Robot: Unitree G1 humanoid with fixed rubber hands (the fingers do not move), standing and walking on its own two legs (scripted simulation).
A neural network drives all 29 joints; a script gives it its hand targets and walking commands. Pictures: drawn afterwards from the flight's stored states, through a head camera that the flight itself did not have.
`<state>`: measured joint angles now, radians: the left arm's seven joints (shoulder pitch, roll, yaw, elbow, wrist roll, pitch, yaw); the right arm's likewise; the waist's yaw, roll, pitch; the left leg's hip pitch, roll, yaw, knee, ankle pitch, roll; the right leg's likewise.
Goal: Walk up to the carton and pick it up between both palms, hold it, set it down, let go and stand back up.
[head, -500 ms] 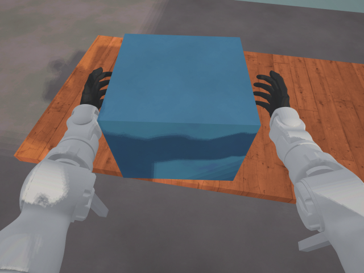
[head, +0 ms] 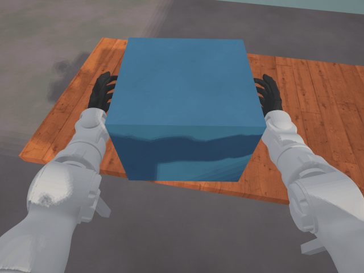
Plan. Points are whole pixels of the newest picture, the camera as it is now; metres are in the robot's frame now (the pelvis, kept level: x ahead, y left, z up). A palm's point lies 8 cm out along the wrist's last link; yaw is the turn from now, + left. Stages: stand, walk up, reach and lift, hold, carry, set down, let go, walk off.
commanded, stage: reach and lift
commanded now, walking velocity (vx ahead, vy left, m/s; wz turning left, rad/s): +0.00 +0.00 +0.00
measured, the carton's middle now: (184, 111) +0.50 +0.02 +0.04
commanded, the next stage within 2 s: none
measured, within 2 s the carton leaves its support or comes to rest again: leaves its support in 1.42 s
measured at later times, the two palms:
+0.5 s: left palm (100, 108) +0.45 +0.21 +0.10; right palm (270, 111) +0.45 -0.17 +0.10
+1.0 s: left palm (100, 109) +0.45 +0.21 +0.10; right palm (272, 115) +0.44 -0.17 +0.10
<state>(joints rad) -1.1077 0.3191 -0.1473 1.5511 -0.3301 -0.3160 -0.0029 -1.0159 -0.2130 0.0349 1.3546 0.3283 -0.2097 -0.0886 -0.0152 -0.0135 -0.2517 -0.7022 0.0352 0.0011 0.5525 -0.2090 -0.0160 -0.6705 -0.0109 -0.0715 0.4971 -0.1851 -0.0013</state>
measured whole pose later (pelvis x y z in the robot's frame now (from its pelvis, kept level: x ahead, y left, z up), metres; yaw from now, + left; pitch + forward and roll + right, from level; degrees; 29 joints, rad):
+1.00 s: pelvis +0.02 +0.01 +0.02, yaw +1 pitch +11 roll -1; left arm -0.95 0.24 0.29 1.38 0.04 -0.34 -0.03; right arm -0.81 -0.08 -0.43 1.08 -0.16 -0.23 -0.03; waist -0.03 0.00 -0.09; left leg -0.38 0.01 0.00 0.35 -0.16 0.00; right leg -0.34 -0.02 -0.07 0.27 -0.13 0.01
